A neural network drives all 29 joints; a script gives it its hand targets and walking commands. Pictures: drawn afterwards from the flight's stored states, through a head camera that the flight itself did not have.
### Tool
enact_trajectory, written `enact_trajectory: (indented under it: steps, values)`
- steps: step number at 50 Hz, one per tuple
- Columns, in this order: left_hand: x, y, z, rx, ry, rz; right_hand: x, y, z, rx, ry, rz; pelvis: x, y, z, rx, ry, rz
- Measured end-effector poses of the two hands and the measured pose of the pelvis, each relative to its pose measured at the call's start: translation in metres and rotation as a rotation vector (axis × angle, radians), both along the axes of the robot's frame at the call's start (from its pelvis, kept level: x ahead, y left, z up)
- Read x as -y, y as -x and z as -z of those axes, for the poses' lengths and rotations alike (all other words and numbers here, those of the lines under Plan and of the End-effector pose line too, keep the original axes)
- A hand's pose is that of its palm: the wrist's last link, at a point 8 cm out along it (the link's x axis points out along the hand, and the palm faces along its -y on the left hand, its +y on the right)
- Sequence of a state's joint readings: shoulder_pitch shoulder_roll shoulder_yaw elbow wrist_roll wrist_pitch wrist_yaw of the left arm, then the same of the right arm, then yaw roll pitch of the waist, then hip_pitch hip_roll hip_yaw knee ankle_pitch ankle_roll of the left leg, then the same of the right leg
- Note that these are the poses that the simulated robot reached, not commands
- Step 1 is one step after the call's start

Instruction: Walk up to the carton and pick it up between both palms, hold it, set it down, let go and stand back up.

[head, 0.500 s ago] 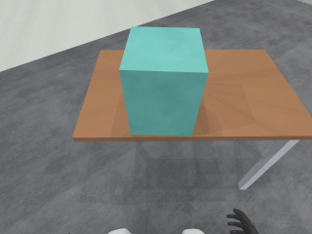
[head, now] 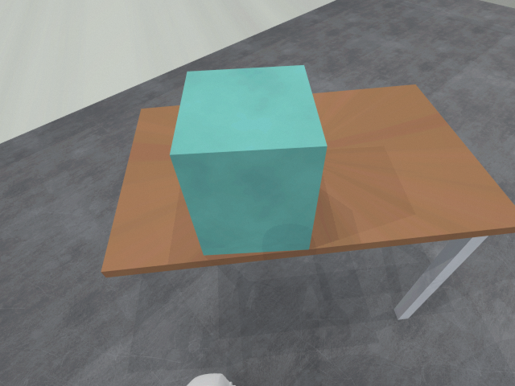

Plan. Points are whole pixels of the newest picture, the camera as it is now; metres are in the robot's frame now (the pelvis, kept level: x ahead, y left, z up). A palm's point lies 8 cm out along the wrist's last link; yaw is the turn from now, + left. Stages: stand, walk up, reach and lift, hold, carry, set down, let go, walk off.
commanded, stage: walk up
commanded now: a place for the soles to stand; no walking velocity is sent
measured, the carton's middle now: (251, 165) +0.49 +0.03 +0.04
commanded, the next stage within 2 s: none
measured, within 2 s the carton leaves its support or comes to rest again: neither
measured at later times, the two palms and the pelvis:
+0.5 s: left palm out of the picture +0.14 +0.28 -0.13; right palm out of the picture +0.12 -0.21 -0.11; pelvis +0.05 +0.04 +0.00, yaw -2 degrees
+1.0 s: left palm out of the picture +0.07 +0.26 -0.12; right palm out of the picture +0.07 -0.24 -0.13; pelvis +0.04 +0.01 +0.01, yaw +0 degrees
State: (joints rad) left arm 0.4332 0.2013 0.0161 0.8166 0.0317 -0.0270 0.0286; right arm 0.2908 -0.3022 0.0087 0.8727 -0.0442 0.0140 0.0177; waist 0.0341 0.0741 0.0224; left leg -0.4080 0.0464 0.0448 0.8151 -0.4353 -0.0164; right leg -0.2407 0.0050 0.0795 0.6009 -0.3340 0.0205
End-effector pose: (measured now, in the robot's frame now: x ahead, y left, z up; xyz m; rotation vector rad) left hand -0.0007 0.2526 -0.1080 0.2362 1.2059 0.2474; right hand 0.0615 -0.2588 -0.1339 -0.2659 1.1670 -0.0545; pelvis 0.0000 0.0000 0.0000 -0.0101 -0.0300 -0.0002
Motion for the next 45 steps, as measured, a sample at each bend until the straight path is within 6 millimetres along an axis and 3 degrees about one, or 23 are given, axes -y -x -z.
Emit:
enact_trajectory:
  steps: [5,10,15,20,27,45]
  values:
    - [-0.028,-0.035,0.017,-0.011,0.025,0.051,-0.035,-0.032,-0.002,0.073,-0.003,0.028,-0.023,-0.017,0.008,0.005,-0.024,0.011]
    - [-0.029,-0.081,0.024,0.033,0.067,0.097,-0.057,-0.043,-0.009,0.062,-0.011,0.073,-0.035,-0.033,0.005,0.001,-0.019,0.026]
    - [-0.024,-0.116,0.022,0.074,0.105,0.142,-0.064,-0.058,-0.019,0.070,-0.004,0.078,-0.042,-0.045,-0.001,-0.012,-0.012,0.036]
    - [-0.028,-0.134,0.021,0.075,0.090,0.162,-0.059,-0.061,-0.022,0.075,0.012,0.099,-0.044,-0.048,-0.002,-0.008,-0.016,0.034]
    - [-0.029,-0.133,0.018,0.053,0.064,0.161,-0.048,-0.051,-0.018,0.041,0.014,0.114,-0.040,-0.047,-0.003,0.001,-0.021,0.031]
    - [-0.012,-0.080,0.009,-0.036,0.044,0.110,-0.022,-0.019,-0.006,-0.042,-0.008,0.106,-0.015,-0.038,-0.008,0.017,-0.024,0.002]
